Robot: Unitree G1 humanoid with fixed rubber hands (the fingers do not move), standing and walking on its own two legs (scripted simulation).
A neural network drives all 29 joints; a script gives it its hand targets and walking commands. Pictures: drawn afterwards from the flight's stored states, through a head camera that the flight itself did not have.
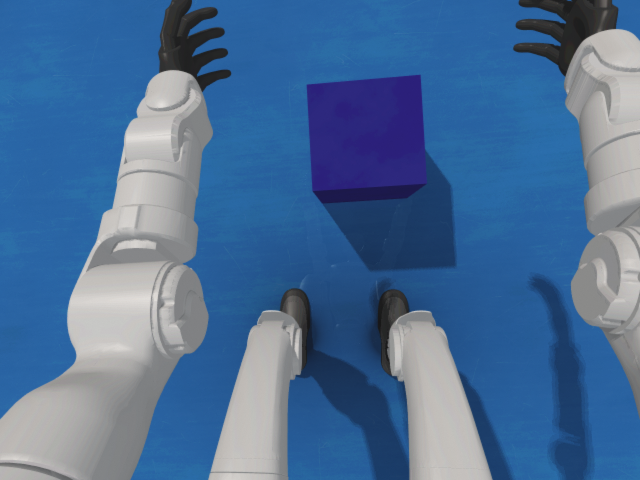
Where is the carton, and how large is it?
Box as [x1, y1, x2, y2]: [307, 75, 426, 203]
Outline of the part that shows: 420,75 307,84 312,190 322,203 407,197 426,183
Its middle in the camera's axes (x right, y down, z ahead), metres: +0.09 -0.19 +0.84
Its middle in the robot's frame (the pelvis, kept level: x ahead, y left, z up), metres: +0.56 -0.03 -0.53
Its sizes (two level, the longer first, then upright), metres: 0.210 0.200 0.250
